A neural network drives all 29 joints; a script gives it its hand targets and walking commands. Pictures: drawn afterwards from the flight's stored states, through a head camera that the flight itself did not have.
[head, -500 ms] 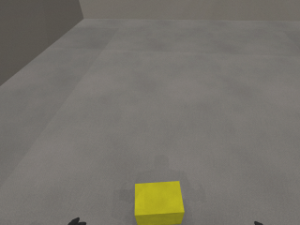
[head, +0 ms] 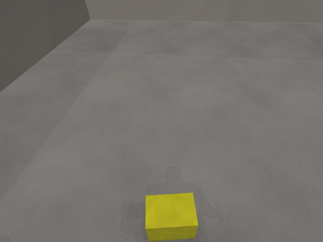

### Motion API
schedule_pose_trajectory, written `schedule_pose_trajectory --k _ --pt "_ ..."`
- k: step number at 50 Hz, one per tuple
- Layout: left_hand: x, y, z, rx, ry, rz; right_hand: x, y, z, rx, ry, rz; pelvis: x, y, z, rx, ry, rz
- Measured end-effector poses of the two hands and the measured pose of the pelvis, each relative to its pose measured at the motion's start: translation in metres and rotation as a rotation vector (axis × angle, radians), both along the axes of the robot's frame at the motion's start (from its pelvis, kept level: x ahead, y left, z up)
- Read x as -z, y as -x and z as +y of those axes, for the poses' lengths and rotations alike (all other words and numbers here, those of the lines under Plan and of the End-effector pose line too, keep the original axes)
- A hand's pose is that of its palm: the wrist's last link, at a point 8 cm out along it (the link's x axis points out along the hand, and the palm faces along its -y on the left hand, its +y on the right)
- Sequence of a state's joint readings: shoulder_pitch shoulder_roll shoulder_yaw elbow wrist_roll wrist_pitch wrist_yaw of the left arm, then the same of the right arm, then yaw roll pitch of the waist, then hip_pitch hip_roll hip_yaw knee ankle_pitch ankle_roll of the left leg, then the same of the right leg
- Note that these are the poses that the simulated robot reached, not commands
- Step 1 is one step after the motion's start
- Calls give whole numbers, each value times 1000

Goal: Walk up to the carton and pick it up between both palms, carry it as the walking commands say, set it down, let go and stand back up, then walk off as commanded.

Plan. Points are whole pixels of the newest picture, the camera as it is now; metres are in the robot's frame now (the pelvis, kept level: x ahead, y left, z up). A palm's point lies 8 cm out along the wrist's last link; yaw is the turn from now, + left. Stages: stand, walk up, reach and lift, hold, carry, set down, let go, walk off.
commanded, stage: walk off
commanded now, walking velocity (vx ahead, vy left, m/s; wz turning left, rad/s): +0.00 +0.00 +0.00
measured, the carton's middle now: (170, 217) +0.43 +0.01 -0.66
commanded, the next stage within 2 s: none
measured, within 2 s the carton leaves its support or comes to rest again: neither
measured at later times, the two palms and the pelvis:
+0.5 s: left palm out of the picture +0.09 +0.33 -0.14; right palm out of the picture +0.12 -0.22 -0.13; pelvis +0.05 +0.06 -0.01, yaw +2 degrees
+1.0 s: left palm (81, 175) +0.37 +0.33 -0.12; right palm (243, 220) +0.24 -0.21 -0.15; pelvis +0.28 +0.06 -0.02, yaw +2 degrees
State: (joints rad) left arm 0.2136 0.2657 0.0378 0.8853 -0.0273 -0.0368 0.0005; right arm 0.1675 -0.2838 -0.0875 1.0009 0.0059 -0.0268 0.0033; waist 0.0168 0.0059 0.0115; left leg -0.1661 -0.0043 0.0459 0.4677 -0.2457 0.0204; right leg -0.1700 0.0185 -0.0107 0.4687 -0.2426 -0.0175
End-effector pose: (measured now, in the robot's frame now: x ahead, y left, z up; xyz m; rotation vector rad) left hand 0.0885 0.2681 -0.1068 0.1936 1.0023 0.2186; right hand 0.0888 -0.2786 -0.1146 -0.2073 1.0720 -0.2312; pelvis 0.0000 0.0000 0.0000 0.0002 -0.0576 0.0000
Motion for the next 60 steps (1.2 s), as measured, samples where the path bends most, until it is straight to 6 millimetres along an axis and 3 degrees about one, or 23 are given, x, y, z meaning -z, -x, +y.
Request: schedule_pose_trajectory --k 14,20,23,25,32,38,44,47,49,57,60 --pt "3 9 7 -19 4 71 3 10 4 21 -3 89 -3 -5 6 -3 1 18" --pt "11 25 35 -56 0 153 6 -14 34 -14 -26 100 -2 -23 32 -20 2 46" --pt "22 17 52 -63 17 177 6 -30 51 -21 -15 97 3 -38 51 -25 19 52" --pt "31 2 63 -50 25 175 11 -34 63 -7 -9 91 10 -50 64 -26 29 43" --pt "18 -74 79 -12 43 111 3 -34 90 57 -27 183 -4 -98 83 -28 42 24" --pt "14 -143 78 11 46 86 6 -51 93 102 -27 249 -5 -151 84 -28 41 18" --pt "16 -234 66 43 24 44 22 -83 86 137 -44 339 6 -213 72 -28 19 48" --pt "20 -273 57 50 2 20 37 -107 78 140 -58 390 16 -247 62 -28 1 65" --pt "19 -285 56 29 -12 18 42 -136 74 115 -65 377 18 -269 57 -28 -9 61" --pt "14 -257 70 -89 -17 233 22 -302 85 -28 -78 133 3 -342 64 -32 -12 83" --pt "17 -261 78 -107 -9 305 12 -357 97 -60 -82 59 2 -372 74 -31 -2 97"
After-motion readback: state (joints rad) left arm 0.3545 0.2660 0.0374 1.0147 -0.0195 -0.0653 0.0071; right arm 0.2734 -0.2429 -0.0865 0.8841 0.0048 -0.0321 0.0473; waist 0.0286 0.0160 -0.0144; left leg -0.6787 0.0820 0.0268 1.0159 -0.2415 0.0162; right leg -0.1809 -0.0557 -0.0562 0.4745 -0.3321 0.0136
